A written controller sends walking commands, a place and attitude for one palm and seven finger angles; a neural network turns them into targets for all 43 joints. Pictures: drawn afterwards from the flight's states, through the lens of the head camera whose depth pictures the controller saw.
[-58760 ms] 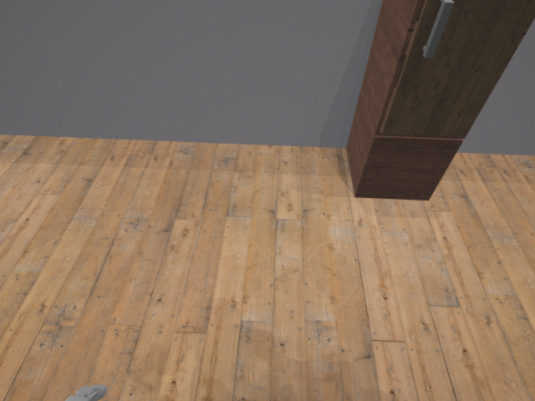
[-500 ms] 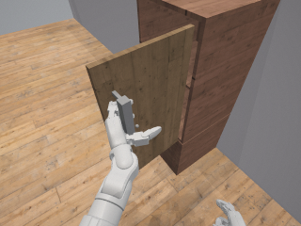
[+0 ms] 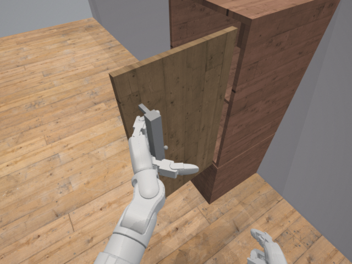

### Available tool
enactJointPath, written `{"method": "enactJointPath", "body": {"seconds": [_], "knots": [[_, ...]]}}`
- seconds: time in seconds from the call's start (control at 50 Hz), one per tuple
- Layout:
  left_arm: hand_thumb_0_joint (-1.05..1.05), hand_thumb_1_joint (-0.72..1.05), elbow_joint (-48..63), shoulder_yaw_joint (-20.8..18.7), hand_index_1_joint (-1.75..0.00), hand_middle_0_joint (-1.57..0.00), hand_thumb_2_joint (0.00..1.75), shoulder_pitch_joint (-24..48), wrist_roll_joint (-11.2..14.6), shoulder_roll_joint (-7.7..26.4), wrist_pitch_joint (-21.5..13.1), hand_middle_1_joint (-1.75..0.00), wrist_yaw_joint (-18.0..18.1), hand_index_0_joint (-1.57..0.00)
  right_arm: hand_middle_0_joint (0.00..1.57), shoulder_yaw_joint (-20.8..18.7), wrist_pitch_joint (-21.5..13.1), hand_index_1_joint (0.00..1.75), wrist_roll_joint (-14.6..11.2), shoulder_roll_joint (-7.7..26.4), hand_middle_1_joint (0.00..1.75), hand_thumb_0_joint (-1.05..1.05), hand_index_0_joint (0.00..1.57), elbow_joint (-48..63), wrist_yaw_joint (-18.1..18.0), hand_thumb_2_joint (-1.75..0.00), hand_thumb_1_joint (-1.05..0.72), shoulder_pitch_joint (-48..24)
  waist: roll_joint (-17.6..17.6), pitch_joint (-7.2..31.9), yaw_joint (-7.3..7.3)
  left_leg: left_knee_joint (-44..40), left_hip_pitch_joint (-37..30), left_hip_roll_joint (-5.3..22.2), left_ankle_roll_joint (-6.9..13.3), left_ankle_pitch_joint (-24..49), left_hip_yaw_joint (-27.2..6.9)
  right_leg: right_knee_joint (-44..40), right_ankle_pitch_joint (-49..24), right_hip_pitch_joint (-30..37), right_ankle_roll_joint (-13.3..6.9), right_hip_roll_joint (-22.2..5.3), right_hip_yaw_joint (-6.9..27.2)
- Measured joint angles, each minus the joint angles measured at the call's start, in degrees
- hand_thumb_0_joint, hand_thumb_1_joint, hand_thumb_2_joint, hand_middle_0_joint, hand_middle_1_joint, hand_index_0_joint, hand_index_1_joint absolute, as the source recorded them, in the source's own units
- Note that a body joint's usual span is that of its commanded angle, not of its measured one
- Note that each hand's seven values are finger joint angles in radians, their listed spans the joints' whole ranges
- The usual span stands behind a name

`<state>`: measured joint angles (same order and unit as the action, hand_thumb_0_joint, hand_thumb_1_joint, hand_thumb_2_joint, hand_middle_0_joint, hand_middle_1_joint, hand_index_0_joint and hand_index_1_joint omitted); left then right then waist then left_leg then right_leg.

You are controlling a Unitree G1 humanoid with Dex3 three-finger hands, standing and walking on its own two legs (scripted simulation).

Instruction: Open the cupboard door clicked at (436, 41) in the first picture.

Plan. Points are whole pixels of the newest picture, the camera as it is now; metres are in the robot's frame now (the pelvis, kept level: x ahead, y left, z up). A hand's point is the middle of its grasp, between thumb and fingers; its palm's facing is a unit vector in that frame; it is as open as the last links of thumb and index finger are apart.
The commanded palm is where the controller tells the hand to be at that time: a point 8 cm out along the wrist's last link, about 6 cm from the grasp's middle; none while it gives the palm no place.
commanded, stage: slide the hand sideways off the handle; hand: left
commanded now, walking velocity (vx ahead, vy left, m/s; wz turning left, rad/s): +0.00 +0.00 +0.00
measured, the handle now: (150, 135) +0.38 +0.10 +0.10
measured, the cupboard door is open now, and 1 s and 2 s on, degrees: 95 97 97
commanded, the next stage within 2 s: draw the hand back to the body in 1.16 s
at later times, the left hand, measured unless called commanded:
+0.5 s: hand (158, 165) +0.30 +0.07 +0.10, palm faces -0.12 -0.99 -0.01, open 16.1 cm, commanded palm +0.27 +0.13 +0.10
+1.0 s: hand (125, 187) +0.24 +0.13 +0.09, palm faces -0.02 -1.00 -0.04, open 16.2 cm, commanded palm +0.22 +0.18 +0.10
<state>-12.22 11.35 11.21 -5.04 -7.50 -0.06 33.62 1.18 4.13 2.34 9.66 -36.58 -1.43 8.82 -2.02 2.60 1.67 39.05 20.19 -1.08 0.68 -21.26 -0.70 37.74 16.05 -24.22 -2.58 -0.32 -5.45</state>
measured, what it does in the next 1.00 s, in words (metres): stands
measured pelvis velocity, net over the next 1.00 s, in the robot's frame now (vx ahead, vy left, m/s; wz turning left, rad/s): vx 0.03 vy -0.01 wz -0.01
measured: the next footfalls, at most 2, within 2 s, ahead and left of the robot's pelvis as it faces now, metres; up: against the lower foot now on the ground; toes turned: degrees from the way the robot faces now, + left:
none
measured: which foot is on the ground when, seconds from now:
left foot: down 0.00-1.00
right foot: down 0.00-1.00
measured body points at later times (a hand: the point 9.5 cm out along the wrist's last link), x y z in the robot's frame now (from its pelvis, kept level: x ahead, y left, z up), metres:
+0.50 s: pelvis +0.01 +0.00 +0.01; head +0.01 -0.01 +0.46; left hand +0.30 +0.12 +0.10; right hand +0.18 -0.21 -0.08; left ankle -0.01 +0.11 -0.72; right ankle +0.04 -0.09 -0.72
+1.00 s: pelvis +0.03 -0.01 +0.00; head +0.03 -0.02 +0.45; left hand +0.24 +0.18 +0.10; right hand +0.22 -0.22 -0.07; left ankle -0.01 +0.11 -0.72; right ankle +0.04 -0.09 -0.72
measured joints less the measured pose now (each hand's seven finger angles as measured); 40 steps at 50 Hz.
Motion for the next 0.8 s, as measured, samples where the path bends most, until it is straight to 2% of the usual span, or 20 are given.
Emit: {"method": "enactJointPath", "body": {"seconds": [0.04, 0.08, 0.14, 0.16, 0.2, 0.26, 0.42, 0.58, 0.8], "knots": [[-0.01, -0.50, 0.9, -0.1, -0.68, -0.43, 0.30, -1.3, -0.2, 2.4, -1.6, -0.61, -6.6, -0.35, 0.20, 0.3, -0.2, 0.30, -0.3, 0.1, 0.30, 0.01, 0.20, 0.6, -0.3, -0.90, -0.91, 0.8, 0.5, -0.3, 0.21, -0.3, -0.3, -0.2, 0.1, 0.2, 0.0, 0.2, 0.1, 0.1, 0.0, -0.2, 0.0], [-0.01, -0.50, 1.3, 0.0, -0.61, -0.39, 0.30, -2.1, 1.0, 6.3, -3.6, -0.55, -15.1, -0.29, 0.20, 0.7, -0.9, 0.30, -1.0, 0.5, 0.30, 0.01, 0.21, 1.5, -0.9, -0.90, -0.91, 1.8, 0.4, -0.6, 0.31, -0.3, -0.8, -0.3, 0.1, 0.2, -0.2, 0.2, 0.2, 0.6, 0.0, -0.3, -0.1], [-0.01, -0.50, 0.9, -0.6, -0.50, -0.31, 0.30, -2.2, 6.3, 11.2, -5.1, -0.46, -26.8, -0.20, 0.20, 1.4, -2.6, 0.30, -2.3, 1.5, 0.30, 0.01, 0.21, 2.2, -1.7, -0.90, -0.91, 3.1, -0.3, -1.0, 0.15, -0.4, -1.7, -0.3, 0.1, 0.2, -0.4, -0.2, 0.1, 1.7, 0.0, -0.3, -0.3], [-0.01, -0.50, 0.7, -1.0, -0.47, -0.29, 0.30, -2.1, 8.2, 11.9, -5.0, -0.43, -29.5, -0.18, 0.20, 1.6, -3.3, 0.30, -2.8, 1.9, 0.30, 0.01, 0.21, 2.3, -1.8, -0.90, -0.91, 3.3, -0.5, -1.1, 0.08, -0.6, -2.0, -0.3, 0.2, 0.2, -0.3, -0.4, 0.0, 2.1, 0.1, -0.3, -0.3], [-0.01, -0.50, 0.8, -1.8, -0.42, -0.25, 0.30, -2.5, 11.1, 12.2, -4.5, -0.39, -32.4, -0.16, 0.20, 1.9, -4.8, 0.30, -3.4, 2.3, 0.30, 0.01, 0.20, 2.4, -1.8, -0.90, -0.91, 3.7, -0.8, -1.0, -0.15, -1.0, -2.5, -0.2, 0.2, 0.3, -0.1, -0.9, -0.2, 2.5, 0.2, -0.2, 0.0], [-0.01, -0.50, 2.3, -3.0, -0.39, -0.20, 0.30, -4.2, 11.9, 11.2, -3.8, -0.35, -32.9, -0.17, 0.20, 2.1, -6.5, 0.30, -3.6, 2.3, 0.30, 0.02, 0.20, 3.0, -1.1, -0.90, -0.91, 4.0, -0.5, -0.7, -0.43, -1.8, -3.0, -0.2, 0.3, 0.6, 0.6, -1.3, -0.5, 2.6, 0.3, -0.1, 0.7], [-0.01, -0.50, 8.9, -3.8, -0.35, -0.19, 0.30, -10.0, 9.9, 10.3, -3.1, -0.35, -31.7, -0.18, 0.20, 2.3, -7.2, 0.30, -3.2, 1.6, 0.30, 0.02, 0.20, 4.9, 0.3, -0.90, -0.90, 3.7, 0.4, -0.9, -0.93, -3.0, -4.2, 0.4, 0.2, 0.3, 2.1, -1.8, -0.5, 2.9, 0.3, 0.7, 2.1], [-0.01, -0.50, 17.1, -4.3, -0.33, -0.20, 0.30, -18.9, 10.1, 12.6, -2.3, -0.33, -33.3, -0.19, 0.20, 2.2, -6.4, 0.30, -3.1, 1.6, 0.30, 0.02, 0.20, 5.6, -0.2, -0.90, -0.90, 3.1, 0.4, -1.2, -0.61, -3.4, -5.1, 1.0, 0.0, -0.4, 1.9, -2.5, 0.1, 3.9, 0.1, 1.3, 2.0], [-0.01, -0.50, 24.2, -6.9, -0.33, -0.21, 0.30, -28.7, 11.8, 14.9, -4.0, -0.33, -36.7, -0.21, 0.20, 2.0, -8.7, 0.30, -3.1, 1.8, 0.30, 0.02, 0.20, 6.3, -0.6, -0.90, -0.90, 2.7, 0.0, -0.3, -0.19, -2.2, -4.5, 1.2, -0.3, -1.7, 1.1, -1.4, 1.6, 3.6, -0.1, 1.5, 1.2]]}}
